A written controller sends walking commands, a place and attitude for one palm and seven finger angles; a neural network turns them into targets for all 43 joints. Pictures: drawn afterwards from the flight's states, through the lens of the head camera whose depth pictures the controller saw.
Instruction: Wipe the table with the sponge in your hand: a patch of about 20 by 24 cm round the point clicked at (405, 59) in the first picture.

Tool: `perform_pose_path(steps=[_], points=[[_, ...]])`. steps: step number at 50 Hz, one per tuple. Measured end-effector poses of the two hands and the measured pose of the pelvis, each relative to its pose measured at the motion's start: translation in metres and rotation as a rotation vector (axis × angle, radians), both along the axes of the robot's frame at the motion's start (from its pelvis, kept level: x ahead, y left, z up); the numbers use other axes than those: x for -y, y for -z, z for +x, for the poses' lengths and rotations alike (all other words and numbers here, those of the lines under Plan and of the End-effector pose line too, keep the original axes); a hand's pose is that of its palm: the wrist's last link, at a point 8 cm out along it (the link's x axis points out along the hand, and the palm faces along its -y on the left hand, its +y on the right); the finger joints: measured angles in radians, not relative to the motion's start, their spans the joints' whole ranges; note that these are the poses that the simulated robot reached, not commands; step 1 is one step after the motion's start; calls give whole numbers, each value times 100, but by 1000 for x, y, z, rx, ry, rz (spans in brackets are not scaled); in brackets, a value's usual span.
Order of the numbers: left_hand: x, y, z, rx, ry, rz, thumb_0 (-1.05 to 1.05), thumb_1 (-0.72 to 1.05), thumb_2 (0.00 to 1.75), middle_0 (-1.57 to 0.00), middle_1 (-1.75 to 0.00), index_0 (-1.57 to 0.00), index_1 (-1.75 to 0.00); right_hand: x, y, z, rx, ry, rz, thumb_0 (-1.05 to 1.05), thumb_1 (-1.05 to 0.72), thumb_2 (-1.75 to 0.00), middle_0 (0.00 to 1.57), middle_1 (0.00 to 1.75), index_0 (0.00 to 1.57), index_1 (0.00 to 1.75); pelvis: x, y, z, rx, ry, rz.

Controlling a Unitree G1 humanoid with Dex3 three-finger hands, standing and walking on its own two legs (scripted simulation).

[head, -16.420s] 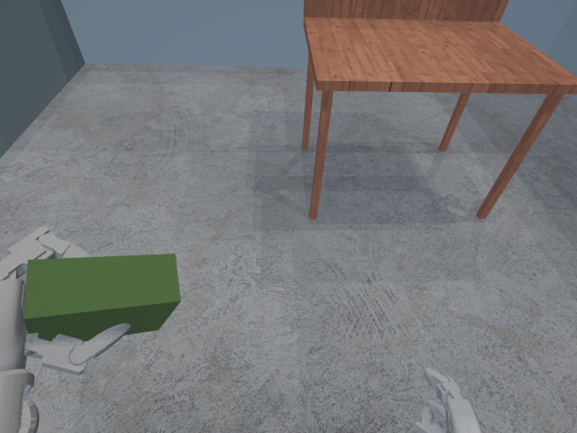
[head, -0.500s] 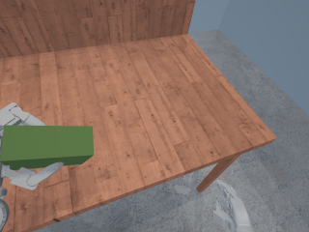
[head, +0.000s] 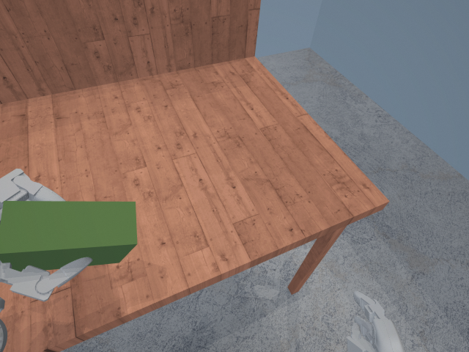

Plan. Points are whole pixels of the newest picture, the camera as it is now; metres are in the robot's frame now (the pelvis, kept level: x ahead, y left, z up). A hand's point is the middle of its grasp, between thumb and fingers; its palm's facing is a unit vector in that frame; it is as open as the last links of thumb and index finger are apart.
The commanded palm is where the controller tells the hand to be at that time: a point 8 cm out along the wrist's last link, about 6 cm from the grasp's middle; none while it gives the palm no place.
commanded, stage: come to a stop and stand still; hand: left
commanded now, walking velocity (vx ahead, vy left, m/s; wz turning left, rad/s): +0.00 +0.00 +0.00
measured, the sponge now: (92, 236) +0.23 +0.20 +0.14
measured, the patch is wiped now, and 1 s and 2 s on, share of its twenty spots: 0.00 0.00 0.00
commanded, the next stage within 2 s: look again from close up in 0.92 s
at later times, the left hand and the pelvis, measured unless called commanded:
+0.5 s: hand out of the picture +0.22 +0.31 +0.14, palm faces +0.32 -0.86 -0.40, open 9.7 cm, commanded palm +0.16 +0.35 +0.18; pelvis +0.00 +0.07 +0.01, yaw +1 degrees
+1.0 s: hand out of the picture +0.22 +0.35 +0.16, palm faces +0.37 -0.84 -0.40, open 9.7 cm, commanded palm +0.15 +0.38 +0.18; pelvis +0.00 +0.09 +0.00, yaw +1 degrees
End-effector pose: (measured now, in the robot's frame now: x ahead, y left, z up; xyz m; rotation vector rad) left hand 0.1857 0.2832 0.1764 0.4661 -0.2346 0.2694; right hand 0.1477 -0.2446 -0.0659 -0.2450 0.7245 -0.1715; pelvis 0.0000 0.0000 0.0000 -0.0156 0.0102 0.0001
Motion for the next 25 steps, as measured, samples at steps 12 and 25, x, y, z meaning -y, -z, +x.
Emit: perform_pose_path(steps=[12,25], points=[[-58,-22,5,85,-129,87,0,-45,102,-81,-134,-77,-135,-40,0,23,9,-119,24,1,-90,-90,21,30,20,30,-17,-4,-4,7,-8,3],[-73,15,-4,-19,-19,-18,0,-45,102,-80,-134,-77,-135,-97,-8,20,16,-116,22,1,-90,-90,21,30,20,30,-66,-6,1,12,-9,-1]])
